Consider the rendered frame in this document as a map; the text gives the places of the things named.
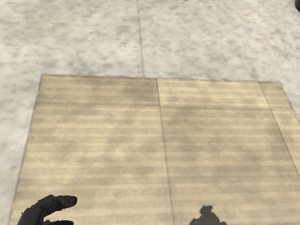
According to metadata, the robot left hand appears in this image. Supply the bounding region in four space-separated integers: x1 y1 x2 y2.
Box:
17 194 78 225

